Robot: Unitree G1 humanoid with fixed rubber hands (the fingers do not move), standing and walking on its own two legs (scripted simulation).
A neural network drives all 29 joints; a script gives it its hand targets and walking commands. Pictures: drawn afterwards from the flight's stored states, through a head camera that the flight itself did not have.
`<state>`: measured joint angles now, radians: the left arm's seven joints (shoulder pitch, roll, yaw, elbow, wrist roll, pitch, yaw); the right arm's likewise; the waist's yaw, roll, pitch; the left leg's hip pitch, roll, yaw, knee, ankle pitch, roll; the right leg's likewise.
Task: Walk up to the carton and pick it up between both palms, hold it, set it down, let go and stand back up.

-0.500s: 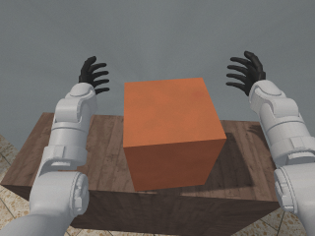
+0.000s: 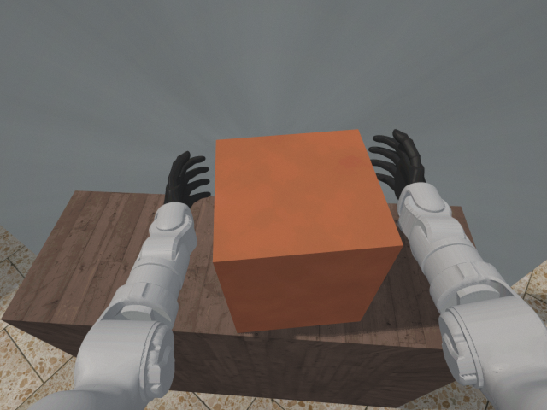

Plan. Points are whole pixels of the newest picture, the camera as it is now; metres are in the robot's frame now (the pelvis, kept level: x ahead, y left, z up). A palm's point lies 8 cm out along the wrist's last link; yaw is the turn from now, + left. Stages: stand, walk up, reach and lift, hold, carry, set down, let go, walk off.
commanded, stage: reach and lift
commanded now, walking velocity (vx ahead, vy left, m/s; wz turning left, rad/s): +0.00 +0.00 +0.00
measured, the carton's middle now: (293, 237) +0.37 +0.02 +0.03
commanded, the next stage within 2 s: none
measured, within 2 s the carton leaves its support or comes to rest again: neither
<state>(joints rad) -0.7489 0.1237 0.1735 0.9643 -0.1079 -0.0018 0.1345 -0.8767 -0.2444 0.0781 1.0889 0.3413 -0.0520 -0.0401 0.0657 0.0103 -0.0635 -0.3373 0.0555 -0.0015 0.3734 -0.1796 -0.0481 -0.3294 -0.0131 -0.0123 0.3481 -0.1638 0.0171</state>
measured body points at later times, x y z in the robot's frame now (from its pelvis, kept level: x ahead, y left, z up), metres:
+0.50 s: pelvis +0.00 +0.00 +0.00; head +0.04 +0.00 +0.45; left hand +0.41 +0.18 +0.07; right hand +0.45 -0.12 +0.08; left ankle -0.01 +0.14 -0.74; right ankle +0.00 -0.13 -0.75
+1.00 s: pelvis +0.00 +0.00 +0.00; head +0.04 +0.00 +0.45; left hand +0.41 +0.18 +0.07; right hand +0.45 -0.12 +0.08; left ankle -0.01 +0.14 -0.74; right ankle +0.00 -0.13 -0.75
